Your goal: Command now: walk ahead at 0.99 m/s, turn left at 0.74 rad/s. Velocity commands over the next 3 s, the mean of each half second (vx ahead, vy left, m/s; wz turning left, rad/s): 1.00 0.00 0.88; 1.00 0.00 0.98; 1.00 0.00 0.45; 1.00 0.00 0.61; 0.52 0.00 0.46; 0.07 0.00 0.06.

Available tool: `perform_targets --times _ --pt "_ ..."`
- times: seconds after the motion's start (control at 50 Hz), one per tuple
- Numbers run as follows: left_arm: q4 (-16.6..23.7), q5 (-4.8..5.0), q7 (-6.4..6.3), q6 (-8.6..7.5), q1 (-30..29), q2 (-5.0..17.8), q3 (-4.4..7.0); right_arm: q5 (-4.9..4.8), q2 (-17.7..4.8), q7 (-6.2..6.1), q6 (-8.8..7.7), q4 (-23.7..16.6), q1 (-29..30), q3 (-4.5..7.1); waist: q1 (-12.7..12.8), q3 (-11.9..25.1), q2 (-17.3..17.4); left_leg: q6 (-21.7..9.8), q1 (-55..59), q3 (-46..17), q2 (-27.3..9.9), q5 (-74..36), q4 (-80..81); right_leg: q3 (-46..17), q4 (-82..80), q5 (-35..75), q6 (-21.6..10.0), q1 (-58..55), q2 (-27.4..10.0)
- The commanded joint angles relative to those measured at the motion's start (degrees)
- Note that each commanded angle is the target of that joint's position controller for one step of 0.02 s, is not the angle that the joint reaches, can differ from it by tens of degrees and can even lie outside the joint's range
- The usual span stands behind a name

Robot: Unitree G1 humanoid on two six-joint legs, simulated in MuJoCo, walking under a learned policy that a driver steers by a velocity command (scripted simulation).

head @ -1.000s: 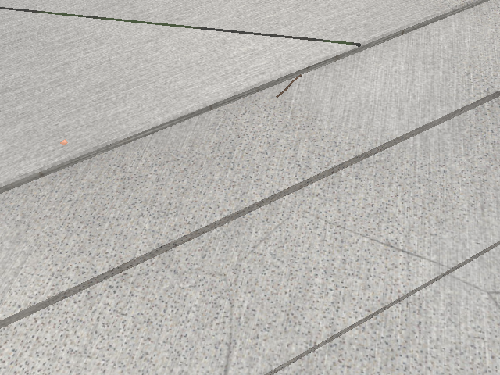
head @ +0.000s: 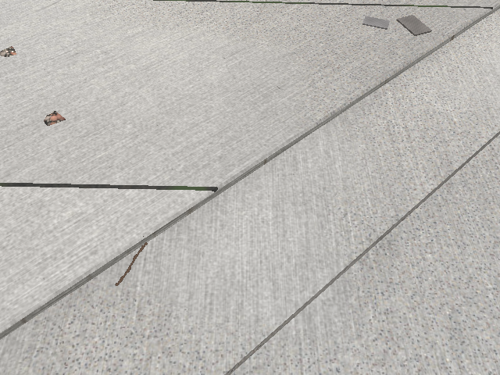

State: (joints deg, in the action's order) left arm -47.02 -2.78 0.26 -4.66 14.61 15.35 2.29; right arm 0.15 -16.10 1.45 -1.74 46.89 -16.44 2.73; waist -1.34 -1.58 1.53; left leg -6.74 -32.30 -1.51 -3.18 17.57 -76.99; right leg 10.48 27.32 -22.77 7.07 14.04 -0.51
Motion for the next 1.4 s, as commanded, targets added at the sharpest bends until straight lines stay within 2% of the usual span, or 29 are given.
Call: perform_targets --times 0.02,0.06,0.12,0.2,0.24,0.26,0.28,0.3,0.32,0.34,0.4,0.52,0.58,0.6,0.62,0.64,0.66,0.74,0.92,0.96,1.0,1.04,1.06,1.08,1.1,1.14,1.2,1.3,1.4 --pt "1.2 1.16 0.20 -1.97 -1.6 2.6 0.74 0.85 1.2 1.93 2.02 -7.7 3.2 -0.47 -3.1 -3.4 -5.8 0.9 -11.5 -0.6 -3.9 -2.9 0.4 -9.7 -22.2 4.6 -10.5 -0.8 -17.2" --pt "1.7 0.34 -0.14 -2.83 -7.3 4.5 1.27 0.92 -1.5 2.77 3.01 -10.5 4.8 0.15 -7.5 -4.7 -9.4 1.0 -7.5 1.9 -3.3 -10.5 7.0 -1.6 -25.7 8.2 -10.0 4.2 -13.8" --pt "1.4 0.59 -1.09 -3.44 -7.7 6.4 1.73 0.70 -3.3 3.09 3.45 -10.4 4.3 0.46 -8.3 -3.0 -5.0 -2.2 4.0 8.7 -2.1 -20.3 16.5 7.4 -25.2 15.9 -10.5 2.8 -10.5" --pt "1.9 0.26 -1.46 -0.76 -1.6 11.8 3.05 0.16 -5.6 1.73 3.55 -10.3 3.5 1.08 -7.5 -0.8 -6.7 -5.2 4.1 14.0 3.2 -7.1 25.0 9.1 -7.7 67.8 -11.1 -18.7 -13.4" --pt "3.0 -0.20 -1.03 2.09 -2.5 14.6 4.25 -0.39 -9.4 0.62 3.72 -6.9 -10.7 3.06 -14.0 6.7 -9.1 -6.7 19.0 11.9 6.2 0.7 30.3 6.7 13.4 73.1 -10.6 -19.3 -15.6" --pt "5.6 0.99 -0.34 3.06 -4.3 13.8 4.09 -0.36 -11.9 -0.55 2.49 -3.6 -18.8 4.77 -17.4 8.6 -0.8 -9.7 30.4 10.3 9.9 -1.9 39.7 6.5 38.7 64.3 -9.4 -11.3 -10.3" --pt "8.7 0.35 0.62 2.60 -8.8 5.2 1.61 -0.45 -14.0 -1.22 2.37 -1.7 -14.8 5.47 -12.6 1.6 16.7 -13.9 39.4 -1.2 5.4 -8.6 43.1 2.5 59.9 4.1 -6.5 14.8 0.7" --pt "12.3 -1.01 0.84 1.77 -9.7 0.0 -0.85 -0.44 -14.4 -1.46 1.84 -3.4 -11.2 4.73 -6.9 0.6 14.8 -15.6 38.1 -14.3 3.4 -22.5 43.7 -4.8 67.8 -5.1 -5.0 27.0 1.7" --pt "16.5 -0.71 1.31 0.01 -7.7 0.1 -1.55 0.73 -15.1 -2.18 2.04 -6.9 -6.8 4.49 -2.4 9.1 11.4 -20.4 40.9 -38.0 -3.4 -3.6 56.7 -12.2 68.1 -4.5 -4.5 32.1 2.6" --pt "16.3 -0.19 1.53 -1.71 -6.7 3.8 -1.31 2.38 -15.2 -2.89 1.50 -7.0 -7.5 4.85 -1.5 6.8 7.1 -20.7 39.8 -50.3 -8.4 6.1 64.7 -15.1 63.8 -3.8 -4.9 35.9 0.7" --pt "16.0 -1.02 0.90 -0.43 -13.5 6.5 -1.16 1.89 -12.5 -3.40 -1.02 -6.0 -4.4 4.01 0.2 2.7 -6.6 -14.5 26.9 -32.8 -2.6 -0.3 61.7 -16.2 50.4 -3.2 -4.4 28.1 -3.4" --pt "22.0 2.41 0.65 3.34 -21.6 0.6 -4.31 0.73 -12.3 -1.73 -3.18 -4.4 -0.5 4.16 0.2 0.7 -0.7 -8.9 9.5 -20.3 5.8 -16.5 68.6 -8.2 10.7 11.5 -1.8 1.0 1.1" --pt "12.1 3.60 -2.46 3.36 14.8 11.2 1.60 1.04 -15.5 -0.11 -4.91 -6.8 9.5 4.96 20.2 16.7 0.8 -2.7 4.7 -16.4 7.4 -43.4 33.6 -9.1 9.0 11.5 -5.0 -33.4 1.6" --pt "7.3 3.15 -3.28 2.77 23.9 13.2 3.21 2.58 -7.9 -0.21 -5.27 -8.6 12.4 3.43 21.0 17.9 -8.2 -1.2 -2.6 -12.4 12.5 -4.4 16.3 -14.0 7.3 8.3 -4.2 -40.5 -4.7" --pt "7.1 0.40 -3.28 1.97 23.6 12.8 2.48 2.13 -0.2 -0.36 -5.13 -13.0 14.8 0.63 17.6 13.8 -16.6 -1.1 -13.1 -11.1 12.8 8.1 2.6 -31.2 -1.0 -7.3 -2.9 -37.8 -15.5" --pt "11.1 -0.80 -2.72 1.44 6.6 10.4 1.69 0.27 -0.2 -0.36 -4.03 -14.2 5.1 -0.28 4.9 8.8 -18.5 -0.7 -17.2 -8.9 10.5 0.7 -0.7 -51.9 -14.7 -14.1 -6.9 -25.1 -20.2" --pt "15.1 -0.98 -2.22 1.30 -5.0 6.3 1.20 1.00 -2.6 -0.33 -1.98 -11.7 -0.9 -0.03 -0.3 5.9 -13.7 0.1 -14.3 -5.8 5.2 -2.5 -3.1 -51.5 -16.0 -25.9 -12.9 -15.4 -21.9" --pt "8.3 0.72 -0.71 -0.97 0.8 4.2 0.92 2.31 -3.3 2.93 1.59 -15.3 7.6 -0.15 0.1 -3.1 -2.8 2.2 -17.4 -4.9 -1.6 -2.7 -3.7 -27.5 -18.6 -5.6 -12.4 -4.9 -17.0" --pt "-1.2 -0.84 -0.92 -2.05 17.0 5.1 0.31 2.08 -1.5 3.29 2.05 -22.8 28.3 -2.49 4.5 -8.1 -1.5 -1.1 -23.1 8.7 1.0 -8.1 9.6 2.5 -19.2 39.1 -6.7 -15.9 -10.5" --pt "-1.1 -0.53 -1.67 -1.72 16.9 7.7 0.60 1.50 -0.4 4.29 1.69 -22.7 29.0 -3.36 3.5 -6.0 -3.3 -3.2 -8.1 15.6 5.2 -5.5 21.2 6.7 -17.0 69.1 -5.7 -13.5 -10.5" --pt "0.0 -0.22 -2.60 -0.73 14.9 13.9 2.09 1.23 -3.8 3.55 1.87 -19.9 17.6 -1.81 -4.1 1.6 -10.0 -5.4 5.5 16.3 9.8 1.5 22.1 6.5 -1.2 96.7 -6.4 -15.3 -14.3" --pt "3.6 1.06 -1.82 0.29 9.0 16.5 3.03 1.17 -9.6 1.61 1.19 -12.4 -7.3 1.75 -14.9 13.0 -10.9 -10.0 35.7 6.3 11.6 3.1 32.1 3.3 31.1 86.8 -8.4 -2.4 -15.9" --pt "5.1 0.25 -0.52 0.32 10.6 9.1 1.80 0.29 -13.6 0.31 1.30 -11.0 -4.0 3.74 -8.6 12.6 0.8 -11.9 45.3 -10.1 1.6 5.4 39.2 2.5 51.8 16.5 -8.3 13.2 -7.1" --pt "12.7 1.88 -0.25 -0.70 7.5 7.9 1.22 1.37 -18.7 -0.04 2.25 -13.6 -1.2 4.81 -5.7 20.1 10.0 -19.7 55.5 -42.9 -11.1 6.2 52.2 -5.6 70.3 0.2 -6.2 31.3 1.7" --pt "14.5 1.51 0.12 -2.04 2.5 9.6 1.22 1.64 -16.3 -1.19 2.35 -13.1 -5.2 4.80 -7.1 19.9 -1.3 -17.9 54.0 -45.1 -11.2 6.5 57.9 -13.8 69.4 7.3 -7.1 35.7 -1.8" --pt "13.1 1.59 -0.54 -2.11 3.4 6.5 -0.03 1.69 -11.5 -2.19 0.22 -9.3 -3.8 3.66 -1.1 5.0 -9.8 -15.0 35.9 -34.9 -9.7 -4.4 60.5 -12.8 62.8 6.3 -6.8 33.6 -5.9" --pt "12.0 -0.81 -0.09 1.70 6.2 3.8 -1.02 0.96 -5.9 -2.55 -2.95 -7.6 -0.6 1.21 5.5 -0.2 -8.1 -13.0 18.2 -21.2 -3.5 -14.1 62.2 -13.1 52.7 -0.3 -5.6 25.9 -9.2" --pt "16.6 0.41 1.74 1.58 -8.6 1.5 -2.60 0.11 -6.1 -0.96 -5.39 -4.3 -3.4 0.92 1.9 -5.4 -2.0 -8.0 13.3 -7.7 4.2 -30.5 69.5 -7.4 22.3 20.4 -7.2 20.7 -8.2" --pt "15.2 1.25 1.87 1.20 -12.4 4.8 -1.64 -0.39 -11.3 -1.11 -5.99 -1.1 -8.4 1.90 -0.7 -0.2 0.3 -4.3 32.1 -6.3 -0.7 -58.4 68.3 -3.7 6.3 30.5 -11.6 10.4 -0.2"
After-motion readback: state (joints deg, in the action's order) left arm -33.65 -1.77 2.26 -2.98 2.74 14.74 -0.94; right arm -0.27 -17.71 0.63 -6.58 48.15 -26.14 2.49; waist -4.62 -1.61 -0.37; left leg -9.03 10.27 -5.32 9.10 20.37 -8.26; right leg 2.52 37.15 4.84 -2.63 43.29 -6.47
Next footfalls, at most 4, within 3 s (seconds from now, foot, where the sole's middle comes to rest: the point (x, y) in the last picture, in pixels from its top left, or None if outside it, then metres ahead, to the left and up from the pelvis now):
0.24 left None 0.40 0.08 -0.74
0.60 right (239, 276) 0.74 0.03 -0.73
1.04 left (96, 225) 0.90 0.46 -0.70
1.48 right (12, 147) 1.23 0.80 -0.70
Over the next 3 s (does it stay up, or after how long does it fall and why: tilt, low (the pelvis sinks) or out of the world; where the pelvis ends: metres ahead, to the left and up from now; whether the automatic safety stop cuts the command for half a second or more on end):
stays up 1.22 1.60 0.07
